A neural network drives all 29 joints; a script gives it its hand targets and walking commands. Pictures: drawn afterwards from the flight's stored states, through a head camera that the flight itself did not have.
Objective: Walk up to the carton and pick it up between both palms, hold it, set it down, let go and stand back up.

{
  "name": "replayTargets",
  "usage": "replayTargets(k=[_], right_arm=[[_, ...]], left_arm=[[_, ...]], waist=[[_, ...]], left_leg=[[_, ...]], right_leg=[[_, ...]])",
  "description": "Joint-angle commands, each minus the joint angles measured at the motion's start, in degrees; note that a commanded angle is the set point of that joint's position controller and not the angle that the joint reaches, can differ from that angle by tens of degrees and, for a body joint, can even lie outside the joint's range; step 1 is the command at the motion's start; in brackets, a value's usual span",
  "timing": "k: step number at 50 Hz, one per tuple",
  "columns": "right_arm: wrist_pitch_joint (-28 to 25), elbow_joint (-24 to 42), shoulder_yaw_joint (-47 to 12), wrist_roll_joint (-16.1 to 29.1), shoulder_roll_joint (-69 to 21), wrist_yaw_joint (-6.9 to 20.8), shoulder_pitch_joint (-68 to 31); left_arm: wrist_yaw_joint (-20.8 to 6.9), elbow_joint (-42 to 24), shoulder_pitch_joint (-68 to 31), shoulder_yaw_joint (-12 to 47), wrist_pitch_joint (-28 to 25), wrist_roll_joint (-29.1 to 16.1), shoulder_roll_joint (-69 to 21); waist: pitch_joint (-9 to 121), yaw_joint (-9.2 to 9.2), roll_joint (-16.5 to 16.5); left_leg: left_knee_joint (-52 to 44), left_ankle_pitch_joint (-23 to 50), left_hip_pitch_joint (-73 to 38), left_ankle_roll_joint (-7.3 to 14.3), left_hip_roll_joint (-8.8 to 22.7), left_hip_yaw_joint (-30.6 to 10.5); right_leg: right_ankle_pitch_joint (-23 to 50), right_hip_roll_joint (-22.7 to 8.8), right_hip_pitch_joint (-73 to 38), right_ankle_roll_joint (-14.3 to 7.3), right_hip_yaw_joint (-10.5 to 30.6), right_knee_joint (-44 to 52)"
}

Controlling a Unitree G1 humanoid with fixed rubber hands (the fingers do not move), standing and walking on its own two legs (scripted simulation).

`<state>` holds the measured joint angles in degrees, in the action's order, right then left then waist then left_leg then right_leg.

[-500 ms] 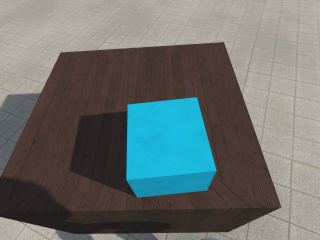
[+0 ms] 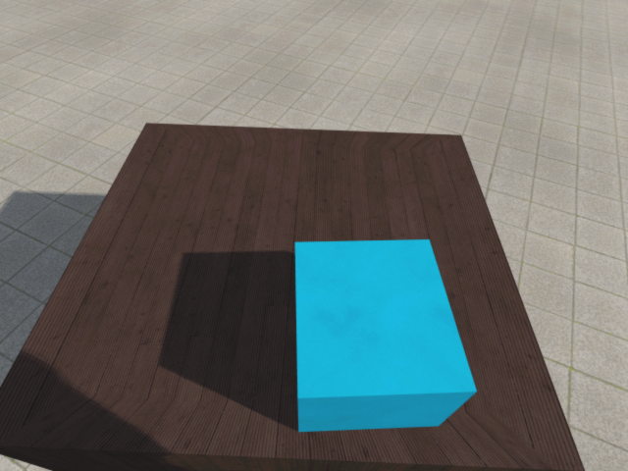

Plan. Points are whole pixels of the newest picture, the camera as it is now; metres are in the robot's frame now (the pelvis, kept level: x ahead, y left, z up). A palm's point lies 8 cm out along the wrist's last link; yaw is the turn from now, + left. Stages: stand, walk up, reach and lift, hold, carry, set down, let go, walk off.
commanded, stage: walk up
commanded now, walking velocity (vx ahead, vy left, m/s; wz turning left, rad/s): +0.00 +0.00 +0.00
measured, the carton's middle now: (365, 332) +0.32 -0.05 -0.05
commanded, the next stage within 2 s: none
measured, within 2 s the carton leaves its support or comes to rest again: neither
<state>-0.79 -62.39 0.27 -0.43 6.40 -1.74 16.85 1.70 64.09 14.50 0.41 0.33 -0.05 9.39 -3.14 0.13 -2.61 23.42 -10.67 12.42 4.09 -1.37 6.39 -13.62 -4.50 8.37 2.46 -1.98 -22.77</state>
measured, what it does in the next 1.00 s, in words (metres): walks backwards: right foot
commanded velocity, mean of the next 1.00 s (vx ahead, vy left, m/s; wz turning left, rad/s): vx -0.10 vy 0.08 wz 0.00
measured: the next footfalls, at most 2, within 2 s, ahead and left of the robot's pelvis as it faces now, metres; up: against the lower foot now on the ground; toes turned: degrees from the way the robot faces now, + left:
right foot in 0.50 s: -0.08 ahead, -0.17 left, +0.00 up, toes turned -5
left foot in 1.10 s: -0.32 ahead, +0.05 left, +0.00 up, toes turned +6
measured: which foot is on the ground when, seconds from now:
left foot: down 0.00-0.50, up 0.52-1.00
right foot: down 0.00-0.26, up 0.28-0.48, down 0.50-1.00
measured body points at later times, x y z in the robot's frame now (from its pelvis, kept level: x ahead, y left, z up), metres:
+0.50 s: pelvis -0.09 -0.06 -0.02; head -0.05 -0.09 +0.42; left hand -0.02 +0.19 -0.16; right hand -0.03 -0.32 -0.18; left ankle +0.03 +0.07 -0.74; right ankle -0.12 -0.16 -0.74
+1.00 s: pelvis -0.24 -0.06 +0.00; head -0.22 -0.10 +0.45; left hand -0.22 +0.21 -0.12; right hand -0.23 -0.33 -0.17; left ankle -0.34 +0.09 -0.68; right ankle -0.12 -0.16 -0.74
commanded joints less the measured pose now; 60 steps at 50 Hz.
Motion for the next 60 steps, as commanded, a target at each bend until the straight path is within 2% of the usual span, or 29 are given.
replayTargets(k=[1,6,7,8,10,12,15,19,22,23,24,25,26,27,29,30,33,36,39,47,49,51,52,53,54,55,56,57,60], right_arm=[[-0.77,0.94,2.22,-0.20,7.93,-0.25,4.75],[-1.13,0.63,1.92,-0.25,6.44,0.03,6.41],[-0.91,3.14,3.48,-0.52,12.29,-0.80,2.03],[-0.86,3.08,3.81,-0.37,12.03,-0.94,3.05],[-0.09,2.70,3.89,-0.36,11.63,-1.18,5.68],[0.81,3.26,4.06,-0.95,12.40,-1.49,7.51],[1.91,5.66,4.33,-1.93,12.35,-1.98,1.90],[2.76,9.54,4.86,-1.61,13.01,-1.52,-6.22],[3.44,9.26,5.78,-1.15,15.04,-1.47,-6.44],[4.13,9.71,5.67,-0.53,13.76,-1.35,-6.30],[4.55,11.40,4.66,-0.34,9.92,-1.34,-6.00],[5.47,11.58,4.71,-0.84,8.71,-1.89,-4.74],[7.09,9.33,6.18,-1.81,12.54,-1.17,-1.95],[7.72,9.99,5.79,-1.72,11.84,-0.61,-1.87],[7.94,10.27,5.84,-1.24,12.92,1.15,-5.70],[7.47,9.19,6.42,-0.96,12.95,1.91,-4.47],[6.78,7.52,6.67,-1.31,12.78,1.89,-1.30],[6.83,7.78,6.39,-1.00,12.71,1.24,-2.14],[6.69,7.76,5.82,-1.00,13.09,2.29,0.43],[5.93,7.06,4.51,-0.93,12.55,1.54,-0.01],[5.42,5.34,3.29,-1.02,10.60,2.82,7.72],[4.59,0.73,3.15,-0.87,9.38,2.69,21.25],[4.05,-1.93,3.13,-0.91,9.20,2.25,27.53],[2.24,-0.79,3.30,-1.23,10.56,1.38,21.74],[1.00,1.03,3.37,-1.45,14.63,0.67,16.76],[1.14,2.03,2.87,-0.97,14.93,0.10,11.14],[1.46,5.21,1.65,-0.28,14.76,-0.29,4.52],[1.65,6.29,3.04,-0.57,18.74,-0.22,1.49],[0.26,5.86,1.39,0.12,11.53,0.89,-2.42]], left_arm=[[0.55,0.88,4.42,-0.62,-0.26,0.30,3.15],[0.75,1.16,4.34,-0.71,-0.45,0.16,2.57],[1.53,-0.64,1.39,-2.72,-0.11,-0.43,8.20],[1.75,-1.10,3.05,-2.65,-0.15,-0.47,7.25],[1.99,-1.61,3.95,-2.41,0.20,-0.69,5.54],[1.97,-3.14,1.85,-2.55,1.55,-0.02,4.88],[1.66,-4.96,0.86,-3.20,3.26,0.77,4.72],[1.60,-4.73,5.24,-3.63,2.94,0.69,4.86],[1.52,-5.10,6.54,-3.63,1.68,0.39,4.40],[1.43,-5.21,6.60,-3.64,1.01,0.70,5.62],[1.51,-6.37,5.26,-4.30,0.71,1.26,11.18],[1.55,-7.70,3.71,-5.46,1.05,1.84,15.71],[2.54,-7.52,5.53,-6.64,1.50,3.09,17.25],[2.63,-7.64,3.65,-6.84,2.06,2.86,19.53],[2.29,-9.99,-4.23,-5.25,2.54,2.90,13.93],[2.10,-10.75,-6.45,-4.57,2.76,3.08,11.81],[1.94,-10.57,-1.88,-4.80,2.00,1.94,12.13],[1.43,-9.27,3.72,-4.81,0.73,0.85,12.19],[0.60,-8.00,5.83,-4.45,0.03,1.21,10.67],[1.29,-8.15,6.62,-6.32,0.98,1.76,13.92],[0.62,-9.49,0.79,-6.87,1.94,1.82,13.91],[1.38,-11.88,-6.89,-8.13,2.82,2.32,16.78],[1.72,-12.11,-8.17,-8.27,3.15,2.08,15.65],[1.17,-10.94,-4.30,-6.41,3.65,0.72,9.72],[0.82,-12.05,-4.46,-5.84,3.55,0.54,5.66],[0.33,-12.08,-4.76,-6.13,3.95,1.02,6.60],[-0.80,-10.88,-1.59,-5.89,4.13,1.12,4.69],[-1.58,-11.78,-2.09,-6.51,3.96,1.21,5.20],[-3.85,-8.06,1.56,-6.62,3.15,1.12,9.20]], waist=[[2.56,-0.42,3.89],[1.53,-0.67,-0.67],[-3.63,0.16,1.51],[0.61,0.03,1.46],[2.95,-1.20,5.52],[4.19,-3.51,13.37],[3.39,-1.87,13.80],[8.36,1.40,10.49],[10.05,3.26,7.94],[6.24,2.92,1.76],[3.20,1.88,-14.31],[1.19,1.51,-19.80],[1.15,2.16,-6.43],[0.98,2.15,-10.71],[-6.08,0.26,-9.57],[-5.24,-1.45,-7.03],[-0.88,-2.00,-1.01],[1.37,0.76,-3.23],[4.40,0.59,-16.45],[4.03,2.18,-15.70],[3.09,-1.44,-20.06],[4.29,-7.02,-16.34],[2.68,-9.85,-6.62],[-2.03,-8.42,13.11],[-6.85,-6.76,23.52],[-13.00,-3.85,19.77],[-13.64,1.51,17.14],[-13.24,1.47,26.56],[-10.54,4.07,19.63]], left_leg=[[-9.31,2.10,-4.11,0.30,11.29,-11.76],[-8.22,5.22,-3.28,-0.33,9.47,-9.53],[0.88,33.38,-0.47,-0.47,11.78,-7.44],[3.16,46.05,-3.54,0.63,12.57,-6.78],[4.01,53.94,-6.40,2.94,15.18,-7.09],[-0.69,49.50,-2.24,8.91,22.27,-13.13],[-3.68,33.89,7.62,11.29,22.92,-13.52],[-0.35,28.40,4.39,8.80,19.36,-10.66],[6.16,23.86,4.32,3.26,14.57,-8.40],[11.87,12.97,6.88,-0.27,8.58,-3.90],[20.92,-16.26,19.18,-4.37,1.88,-0.05],[32.96,-29.75,21.05,-5.46,-1.28,-2.72],[44.06,-25.79,22.76,-5.38,-0.05,-12.94],[46.23,-24.74,22.98,-5.47,-0.36,-15.20],[48.11,-15.92,22.00,-4.59,-0.90,-19.94],[49.99,-13.67,21.63,-4.70,-2.71,-18.93],[55.11,-9.34,23.45,-6.52,-5.02,-16.39],[55.63,-7.22,23.05,-8.61,-4.31,-15.14],[46.80,-4.38,18.78,-8.46,-2.32,-12.97],[23.04,-18.10,7.92,-6.37,0.25,-5.36],[14.44,-21.92,-5.04,-5.64,0.21,0.11],[1.29,-19.24,-18.50,-3.35,-0.88,4.31],[-7.84,-12.59,-24.89,-2.21,-1.42,4.24],[-14.99,-19.40,-21.11,-2.75,7.73,-11.26],[-16.72,-37.25,-11.49,-3.02,24.06,-34.35],[-22.77,-44.91,3.10,-4.92,26.52,-35.23],[-21.95,-42.64,6.63,-9.63,24.29,-26.42],[-27.09,-46.26,10.34,-8.96,24.80,-27.46],[-21.84,-25.87,5.42,-16.86,13.59,-12.73]], right_leg=[[3.57,-0.69,0.69,-0.47,0.35,2.28],[4.70,-1.88,-0.05,-0.19,0.52,2.14],[14.76,-3.78,4.82,0.84,-0.40,-5.19],[14.03,-2.78,5.32,1.34,-1.83,-7.41],[4.95,-0.57,8.21,1.31,-3.01,-12.06],[-17.13,2.03,10.92,1.62,-2.12,-26.85],[-23.22,1.26,10.15,-0.02,1.82,-37.61],[-17.35,1.07,8.97,-1.12,2.28,-30.63],[-1.38,-0.24,1.20,-1.04,1.22,-6.13],[6.26,-2.59,1.50,-0.52,3.89,4.01],[19.85,-14.92,0.23,-2.60,18.77,7.61],[26.31,-22.45,9.15,-8.61,23.27,7.49],[22.75,-26.93,9.35,-9.82,24.65,6.17],[10.80,-28.10,14.99,-11.32,23.66,9.63],[-6.62,-16.92,20.25,-4.88,18.45,10.87],[-2.05,-12.29,17.26,-2.71,12.77,7.94],[8.30,-12.16,7.80,1.07,9.65,4.40],[0.47,-11.39,3.35,1.84,11.85,6.12],[-18.32,-9.37,2.94,-0.14,14.74,11.33],[-18.31,-13.18,3.10,-7.37,17.95,15.58],[-22.96,-10.89,14.98,-4.25,12.96,21.17],[-16.39,-8.03,19.36,-0.29,7.65,21.09],[-15.52,-2.97,23.00,2.53,2.43,12.14],[-19.45,5.82,31.46,-0.44,-3.34,-13.39],[-17.49,6.03,44.49,-1.19,1.85,-28.17],[-10.48,4.81,41.49,-1.54,7.66,-29.36],[-7.85,6.12,39.75,-2.44,10.08,-32.15],[-6.24,6.51,39.01,-2.15,9.35,-35.55],[4.48,6.35,30.62,-3.07,9.87,-43.41]])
